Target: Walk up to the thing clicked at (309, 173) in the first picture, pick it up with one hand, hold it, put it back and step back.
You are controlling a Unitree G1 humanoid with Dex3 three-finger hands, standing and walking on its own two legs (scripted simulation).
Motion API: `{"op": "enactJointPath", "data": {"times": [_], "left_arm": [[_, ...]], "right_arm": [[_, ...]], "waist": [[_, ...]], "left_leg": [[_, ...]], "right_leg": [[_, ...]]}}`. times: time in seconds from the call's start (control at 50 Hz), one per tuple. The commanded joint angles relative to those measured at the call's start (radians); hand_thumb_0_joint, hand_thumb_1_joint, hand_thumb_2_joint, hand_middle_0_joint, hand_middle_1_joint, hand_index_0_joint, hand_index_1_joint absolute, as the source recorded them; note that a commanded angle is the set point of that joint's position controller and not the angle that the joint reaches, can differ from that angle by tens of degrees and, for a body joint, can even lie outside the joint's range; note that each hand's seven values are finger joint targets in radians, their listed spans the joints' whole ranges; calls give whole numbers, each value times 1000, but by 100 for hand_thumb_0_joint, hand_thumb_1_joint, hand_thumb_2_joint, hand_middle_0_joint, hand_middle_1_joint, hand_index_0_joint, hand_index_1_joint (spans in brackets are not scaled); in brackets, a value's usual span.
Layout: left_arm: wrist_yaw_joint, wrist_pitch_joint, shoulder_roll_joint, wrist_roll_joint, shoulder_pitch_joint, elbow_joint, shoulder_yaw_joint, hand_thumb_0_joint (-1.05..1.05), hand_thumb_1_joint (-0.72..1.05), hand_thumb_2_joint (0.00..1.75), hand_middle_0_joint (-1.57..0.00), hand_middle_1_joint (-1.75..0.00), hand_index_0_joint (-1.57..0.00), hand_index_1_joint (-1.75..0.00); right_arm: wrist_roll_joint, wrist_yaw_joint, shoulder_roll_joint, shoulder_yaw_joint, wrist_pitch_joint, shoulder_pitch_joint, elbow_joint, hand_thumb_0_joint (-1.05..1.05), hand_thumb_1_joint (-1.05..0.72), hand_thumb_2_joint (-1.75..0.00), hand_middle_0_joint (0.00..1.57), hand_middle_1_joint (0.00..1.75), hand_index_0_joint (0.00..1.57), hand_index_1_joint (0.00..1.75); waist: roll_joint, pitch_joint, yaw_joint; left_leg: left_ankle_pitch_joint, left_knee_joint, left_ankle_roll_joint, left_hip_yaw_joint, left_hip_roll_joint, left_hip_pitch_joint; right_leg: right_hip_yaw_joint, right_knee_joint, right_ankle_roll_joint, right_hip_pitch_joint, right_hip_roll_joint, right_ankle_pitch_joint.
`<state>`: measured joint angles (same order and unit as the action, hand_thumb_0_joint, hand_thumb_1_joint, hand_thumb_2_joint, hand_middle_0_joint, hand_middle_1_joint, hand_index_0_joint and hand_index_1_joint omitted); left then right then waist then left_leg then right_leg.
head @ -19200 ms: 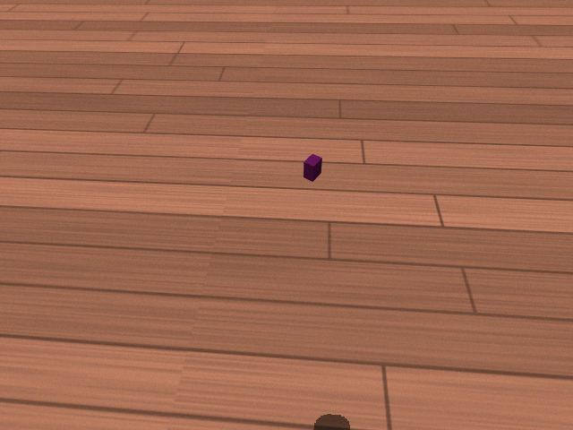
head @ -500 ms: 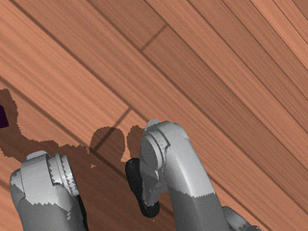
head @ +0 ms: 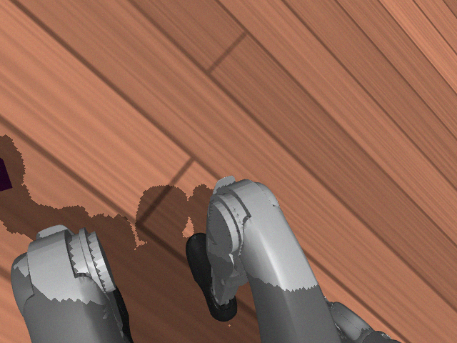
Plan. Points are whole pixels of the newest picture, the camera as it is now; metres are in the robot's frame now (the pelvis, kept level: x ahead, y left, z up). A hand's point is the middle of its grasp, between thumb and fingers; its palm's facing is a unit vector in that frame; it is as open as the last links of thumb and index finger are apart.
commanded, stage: close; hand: left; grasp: from above
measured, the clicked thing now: out of the picture +0.43 +0.32 -0.25
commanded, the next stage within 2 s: settle in 0.38 s
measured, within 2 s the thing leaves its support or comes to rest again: leaves its support in 0.82 s
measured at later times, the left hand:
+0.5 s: hand out of the picture +0.42 +0.31 -0.22, palm faces -0.44 -0.14 -0.89, open 10.5 cm
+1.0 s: hand out of the picture +0.44 +0.32 -0.18, palm faces -0.36 -0.10 -0.93, open 10.0 cm
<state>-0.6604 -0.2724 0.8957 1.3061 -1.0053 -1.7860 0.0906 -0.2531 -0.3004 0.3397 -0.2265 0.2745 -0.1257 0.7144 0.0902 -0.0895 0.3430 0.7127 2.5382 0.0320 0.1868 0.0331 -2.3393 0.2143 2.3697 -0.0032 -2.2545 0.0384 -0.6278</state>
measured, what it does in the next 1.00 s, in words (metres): stands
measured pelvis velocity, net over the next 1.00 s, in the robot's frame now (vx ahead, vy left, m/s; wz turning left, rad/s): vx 0.01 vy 0.00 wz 0.04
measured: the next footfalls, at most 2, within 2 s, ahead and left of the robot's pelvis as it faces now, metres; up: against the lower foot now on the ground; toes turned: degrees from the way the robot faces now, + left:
none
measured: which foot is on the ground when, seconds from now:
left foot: down 0.00-1.00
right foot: down 0.00-1.00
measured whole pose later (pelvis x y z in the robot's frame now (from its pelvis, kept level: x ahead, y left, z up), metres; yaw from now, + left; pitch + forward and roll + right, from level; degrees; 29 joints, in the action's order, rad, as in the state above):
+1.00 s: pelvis +0.01 +0.00 +0.01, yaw +2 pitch +34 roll -11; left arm -0.54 -0.17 0.75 1.24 -0.87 -1.44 0.10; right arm -0.19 -0.31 0.31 -0.10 0.21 -0.17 0.75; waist 0.02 0.04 0.28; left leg 0.73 2.48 0.02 0.14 0.02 -2.35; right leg 0.18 2.35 -0.01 -2.28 0.02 -0.67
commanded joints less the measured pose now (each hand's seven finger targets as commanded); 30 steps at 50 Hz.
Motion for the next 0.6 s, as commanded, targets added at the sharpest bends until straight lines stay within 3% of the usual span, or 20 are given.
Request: {"op": "enactJointPath", "data": {"times": [0.0, 0.04, 0.08, 0.12, 0.26, 0.36, 0.4, 0.44, 0.46, 0.58], "left_arm": [[-26, 3, 185, -18, -236, 91, 8, 0, 13, 71, -56, -76, -57, -74], [-24, 2, 175, -17, -231, 84, -5, 0, 16, 74, -60, -76, -60, -75], [-39, -3, 208, -15, -250, 127, 13, 0, 20, 73, -62, -75, -63, -74], [-35, 4, 187, -5, -237, 107, -3, 0, 22, 75, -64, -76, -64, -75], [-38, 11, 189, -10, -224, 89, 8, 0, 29, 77, -69, -76, -70, -75], [-37, 15, 183, -10, -229, 85, -5, 0, 34, 81, -74, -76, -74, -76], [-39, 14, 216, -4, -255, 121, 17, 0, 38, 80, -76, -76, -77, -76], [-36, 15, 197, -3, -239, 103, 14, 0, 38, 83, -77, -78, -77, -78], [-32, 18, 163, -5, -231, 80, -10, 0, 40, 84, -78, -78, -78, -78], [-27, 22, 211, -10, -265, 149, 18, 0, 29, 87, -76, -82, -76, -82]], "right_arm": [[5, 12, 300, 80, 7, -179, 2, 0, -90, -90, 20, 30, 20, 30], [3, 10, 297, 77, 9, -172, -5, 0, -90, -90, 20, 30, 20, 30], [6, 18, 304, 85, 5, -174, 3, 0, -90, -90, 20, 30, 20, 30], [1, 16, 293, 83, 7, -163, 2, 0, -90, -90, 20, 30, 20, 30], [-5, 15, 299, 80, 3, -175, 9, 0, -90, -90, 20, 30, 20, 30], [-7, 18, 299, 80, 6, -161, -6, 0, -90, -90, 20, 30, 20, 30], [-6, 19, 304, 84, 2, -168, -2, 0, -90, -90, 20, 30, 20, 30], [-6, 16, 303, 85, 6, -168, -1, 0, -90, -90, 20, 30, 20, 30], [-5, 12, 296, 79, 10, -158, -9, 0, -90, -90, 20, 30, 20, 30], [-2, 11, 299, 90, 11, -175, -6, 0, -92, -91, 20, 30, 20, 30]], "waist": [[-348, 540, 49], [-335, 530, 54], [-377, 560, 35], [-361, 536, 37], [-357, 547, 48], [-331, 509, 51], [-379, 565, 37], [-378, 552, 43], [-357, 511, 57], [-383, 564, 36]], "left_leg": [[-113, -265, -5, -44, -10, 382], [-107, -254, -3, -45, -9, 374], [-107, -272, -6, -49, -10, 380], [-80, -271, -7, -46, -9, 367], [-137, -247, -2, -57, -11, 373], [-62, -258, -1, -48, -11, 346], [-97, -271, -8, -43, -9, 388], [-113, -270, -11, -37, -9, 402], [-100, -260, -9, -33, -8, 378], [-102, -261, -8, -49, -10, 392]], "right_leg": [[35, -213, -18, 325, 49, 139], [31, -212, -15, 324, 52, 140], [26, -224, -22, 336, 52, 131], [29, -217, -23, 307, 52, 105], [27, -223, -16, 334, 56, 163], [28, -227, -18, 299, 52, 93], [29, -211, -23, 321, 51, 121], [41, -200, -20, 303, 46, 140], [41, -193, -18, 289, 45, 138], [23, -208, -20, 320, 44, 132]]}}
